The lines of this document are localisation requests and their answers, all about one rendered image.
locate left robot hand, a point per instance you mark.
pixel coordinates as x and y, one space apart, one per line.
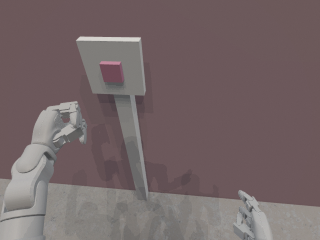
50 130

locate robot left forearm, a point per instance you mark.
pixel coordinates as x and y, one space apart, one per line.
25 198

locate button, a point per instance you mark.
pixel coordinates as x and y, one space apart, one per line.
112 71

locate right robot hand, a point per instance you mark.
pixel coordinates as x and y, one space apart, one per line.
257 226

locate panel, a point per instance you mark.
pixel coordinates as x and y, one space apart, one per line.
128 51

